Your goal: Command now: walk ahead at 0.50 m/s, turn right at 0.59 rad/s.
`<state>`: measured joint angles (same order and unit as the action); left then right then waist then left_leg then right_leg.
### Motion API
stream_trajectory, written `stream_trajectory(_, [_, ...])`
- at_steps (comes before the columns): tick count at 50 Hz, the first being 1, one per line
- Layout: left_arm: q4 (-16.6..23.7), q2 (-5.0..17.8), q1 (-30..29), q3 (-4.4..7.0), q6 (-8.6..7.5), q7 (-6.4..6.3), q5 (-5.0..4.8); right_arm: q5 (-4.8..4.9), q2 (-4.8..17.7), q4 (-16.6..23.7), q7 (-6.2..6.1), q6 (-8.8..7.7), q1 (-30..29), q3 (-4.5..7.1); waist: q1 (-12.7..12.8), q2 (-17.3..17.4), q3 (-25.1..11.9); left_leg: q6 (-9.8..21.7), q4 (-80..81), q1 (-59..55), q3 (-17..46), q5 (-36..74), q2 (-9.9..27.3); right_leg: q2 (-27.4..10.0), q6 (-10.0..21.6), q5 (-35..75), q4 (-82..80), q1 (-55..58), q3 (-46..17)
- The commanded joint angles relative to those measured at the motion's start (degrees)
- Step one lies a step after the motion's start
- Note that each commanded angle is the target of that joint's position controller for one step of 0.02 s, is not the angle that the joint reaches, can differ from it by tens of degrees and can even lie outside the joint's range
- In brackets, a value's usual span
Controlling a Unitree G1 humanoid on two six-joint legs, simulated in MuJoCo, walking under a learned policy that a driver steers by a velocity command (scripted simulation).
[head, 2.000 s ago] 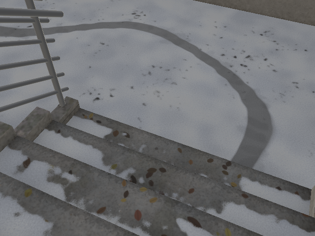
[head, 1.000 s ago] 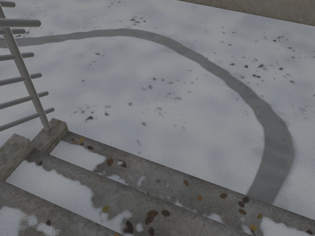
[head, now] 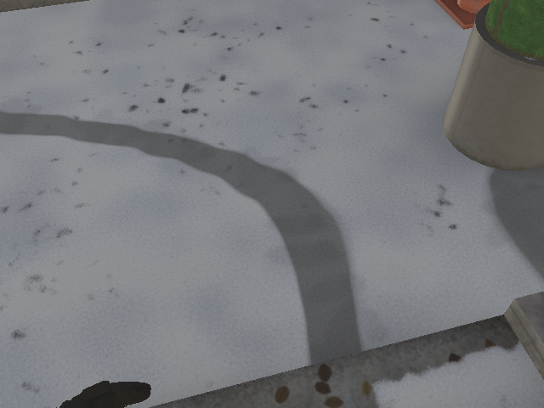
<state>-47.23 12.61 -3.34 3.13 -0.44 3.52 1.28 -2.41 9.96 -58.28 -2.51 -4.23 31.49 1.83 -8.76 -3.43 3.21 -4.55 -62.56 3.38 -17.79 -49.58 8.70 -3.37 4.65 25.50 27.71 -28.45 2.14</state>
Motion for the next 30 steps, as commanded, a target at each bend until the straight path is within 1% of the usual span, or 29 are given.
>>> stream_trajectory(1, [-6.4,5.7,21.6,2.21,-0.43,-2.13,0.53,0.49,11.5,-0.4,-1.06,1.83,0.3,3.01,13.0,7.2,-6.6,9.7,-17.1,8.4,6.4,58.3,6.1,3.0,1.7,-1.1,-6.6,29.7,3.7])
stream_trajectory(2, [-9.8,9.9,27.9,3.55,-0.80,-2.41,1.83,1.10,10.1,-0.7,-1.03,2.25,0.0,2.94,16.6,-1.4,-7.0,8.7,-40.6,18.6,4.2,26.3,-0.3,1.4,4.3,1.1,-8.2,38.6,1.4])
stream_trajectory(3, [-9.5,15.5,29.5,4.10,-0.67,-2.10,1.39,1.98,5.5,1.8,-0.43,2.16,4.2,2.53,11.7,-13.0,-12.2,7.0,-61.5,47.3,8.4,-6.7,-4.8,-7.3,8.4,33.3,20.2,61.6,-6.0])
stream_trajectory(4, [-7.5,16.4,30.5,4.06,-0.21,-2.37,-1.91,2.70,7.5,6.9,-0.03,1.43,2.2,1.82,14.0,-8.1,-23.7,5.9,-61.0,53.5,14.3,-0.6,-1.7,-13.4,13.4,33.0,19.0,65.1,-16.9])
stream_trajectory(5, [-6.3,13.9,29.0,3.44,0.49,-3.08,-2.39,2.00,8.6,9.3,-0.60,1.86,-3.6,2.26,14.7,-2.1,-23.0,4.5,-55.7,55.2,14.8,4.7,-1.3,-15.9,14.7,19.4,9.7,57.8,-21.3])
stream_trajectory(6, [-5.4,13.5,25.7,3.02,1.05,-4.28,-1.20,1.27,6.7,11.5,-0.77,2.10,-7.5,1.61,13.3,-3.5,-18.7,3.3,-54.6,59.4,14.8,8.0,-3.7,-18.6,18.3,-5.9,-0.2,49.4,-29.8])
stream_trajectory(7, [-4.1,10.5,22.9,2.13,0.47,-4.41,-1.38,-0.88,7.5,10.8,-0.71,2.91,-8.9,1.29,11.6,0.6,-11.7,4.2,-47.2,56.3,18.6,14.1,-0.8,-17.8,17.1,-16.6,-2.6,36.3,-30.4])
stream_trajectory(8, [-2.4,8.0,19.2,0.88,-0.48,-3.87,-0.34,-0.54,7.9,10.9,-0.88,4.25,-8.9,1.28,8.7,2.9,-7.4,4.3,-37.5,49.6,19.4,21.8,-1.0,-15.7,16.2,-18.4,-3.1,22.8,-28.5])
stream_trajectory(9, [-2.9,6.1,17.0,0.06,-1.27,-3.47,0.35,-0.62,6.5,10.2,-1.24,5.02,-8.8,1.14,6.3,4.4,-3.1,4.0,-31.4,45.3,21.1,28.0,-1.0,-13.2,14.8,-11.8,-2.1,12.2,-26.2])
stream_trajectory(10, [-2.3,6.2,15.2,-0.17,-2.10,-3.98,-0.25,-0.49,5.3,12.4,-1.09,5.50,-12.0,0.58,4.6,5.0,-2.2,2.3,-19.4,39.3,20.4,34.4,-2.2,-9.2,13.7,-10.1,-4.5,3.7,-23.2])
stream_trajectory(11, [-2.2,7.1,15.2,-0.23,-2.51,-4.36,-0.74,-0.74,5.7,13.8,-0.93,5.77,-13.8,0.79,4.3,3.6,-3.8,1.4,-13.8,35.3,19.2,37.3,-3.7,-7.5,13.2,-2.2,-4.3,2.7,-22.9])
stream_trajectory(12, [-2.5,7.9,15.8,-0.15,-2.41,-4.68,-1.41,-0.56,5.6,13.7,-1.03,6.09,-13.1,0.68,3.5,2.1,-6.1,0.9,-7.9,30.5,18.8,40.1,-4.3,-5.8,12.2,7.5,-3.0,2.5,-20.2])
stream_trajectory(13, [-2.1,7.3,15.7,-0.12,-2.03,-4.93,-1.43,-0.57,4.9,12.5,-0.91,6.11,-10.9,0.32,3.1,0.5,-9.6,0.9,-7.8,29.3,19.1,42.9,-4.6,-5.7,11.6,15.6,0.8,6.0,-19.1])
stream_trajectory(14, [-2.0,8.0,16.7,0.17,-1.57,-4.80,-0.79,0.17,6.4,10.2,-0.65,5.96,-6.6,0.74,2.6,-1.1,-12.9,1.8,-10.6,27.8,18.6,49.6,-5.2,-5.0,10.2,18.0,3.3,8.5,-18.5])
stream_trajectory(15, [-0.9,7.4,17.1,0.08,-0.92,-4.90,-1.23,0.26,7.1,11.1,-0.47,5.84,-9.0,0.80,3.6,-0.7,-12.8,2.1,-10.7,28.9,19.0,49.9,-5.3,-4.4,9.3,15.2,4.0,9.2,-19.7])
stream_trajectory(16, [-0.9,7.5,20.2,0.28,-0.49,-4.87,-1.44,0.16,8.1,13.2,-0.34,5.83,-13.9,1.12,5.4,1.1,-11.2,2.9,-7.4,33.0,19.1,54.1,-5.8,-2.2,8.9,6.2,4.3,11.2,-20.6])
stream_trajectory(17, [-0.5,7.3,21.8,0.41,0.22,-5.01,-1.48,-0.30,8.0,14.8,-0.29,6.03,-18.4,1.07,7.1,0.8,-9.4,3.2,-6.9,35.9,19.8,53.8,-5.9,-2.3,9.2,0.8,4.7,12.8,-23.8])
stream_trajectory(18, [-0.3,7.4,23.8,0.65,0.66,-5.14,-1.50,-0.63,8.1,15.9,-0.01,6.22,-20.6,0.99,8.2,0.4,-8.0,3.5,-5.5,37.9,20.7,51.8,-5.9,-2.5,10.4,-3.3,4.5,14.1,-26.3])
stream_trajectory(19, [0.4,8.1,24.8,0.90,1.23,-5.32,-0.76,-0.34,8.1,16.8,0.23,6.52,-22.2,0.99,8.9,-0.3,-7.0,3.8,-5.3,40.6,21.9,48.5,-6.3,-2.8,12.0,-6.7,5.2,16.4,-29.3])
stream_trajectory(20, [1.3,8.2,25.6,1.06,1.54,-5.25,-0.25,-0.27,7.9,17.8,0.45,6.51,-24.0,0.82,9.6,-0.2,-6.0,3.9,-4.7,42.4,22.6,45.9,-6.8,-3.4,13.3,-8.7,5.5,17.7,-31.5])
stream_trajectory(21, [2.1,8.4,26.0,1.23,1.60,-5.29,0.10,-0.14,8.3,18.4,0.60,6.17,-25.3,1.00,9.9,0.5,-4.9,3.9,-4.2,43.3,23.5,44.6,-7.3,-3.9,14.4,-9.3,6.2,18.0,-33.9])
stream_trajectory(22, [2.5,8.3,26.4,1.11,1.41,-5.43,0.22,0.04,8.7,18.7,0.53,5.89,-25.8,1.17,9.6,1.3,-4.3,3.6,-3.4,43.0,23.9,42.9,-8.0,-4.8,15.0,-8.3,6.8,17.9,-35.1])
stream_trajectory(23, [3.3,8.3,25.7,1.08,1.25,-5.46,0.30,-0.12,8.4,18.8,0.54,5.78,-25.8,0.97,9.5,0.9,-4.5,3.7,-2.9,41.6,24.1,41.9,-8.2,-4.7,15.1,-6.5,7.7,17.5,-35.0])
stream_trajectory(25, [4.8,7.8,24.1,0.74,0.99,-5.42,0.56,-0.12,8.1,18.9,0.53,5.61,-25.6,0.76,9.4,0.2,-4.8,4.0,-2.2,37.1,23.4,39.7,-9.0,-4.1,14.9,-2.4,9.4,14.8,-34.0])
stream_trajectory(26, [5.5,7.5,23.1,0.44,0.86,-5.33,0.66,0.06,7.9,19.0,0.52,5.55,-25.5,0.62,9.4,-0.4,-5.2,4.2,-1.7,34.4,23.0,38.4,-9.3,-3.7,14.9,-0.9,10.0,13.4,-33.3])
stream_trajectory(27, [5.7,7.4,22.9,0.16,0.92,-5.26,0.91,0.23,7.9,18.7,0.65,5.32,-24.7,0.72,9.2,-1.0,-5.1,4.5,-0.5,30.9,22.6,36.6,-9.5,-2.7,14.7,0.2,10.8,11.6,-31.9])
stream_trajectory(28, [7.7,7.0,18.6,-0.34,0.91,-5.53,0.46,0.69,7.4,17.8,0.82,5.32,-22.5,0.13,8.4,-1.8,-4.5,5.1,1.6,23.0,21.8,28.8,-9.2,-4.1,13.0,10.4,7.9,6.6,-31.1])
stream_trajectory(29, [8.4,6.9,16.8,-0.53,1.11,-5.53,0.45,0.95,6.8,16.9,1.08,5.21,-19.5,-0.19,7.2,-2.0,-5.4,5.7,5.9,15.8,21.3,29.5,-8.8,-2.5,11.1,9.3,8.0,3.6,-29.6])
stream_trajectory(30, [8.7,6.3,13.5,-0.86,1.29,-5.53,-0.09,1.42,6.7,15.8,1.24,4.98,-15.4,-0.22,4.8,-1.9,-5.3,6.7,14.5,7.9,21.1,34.3,-8.3,0.0,8.2,6.1,10.0,0.5,-26.4])
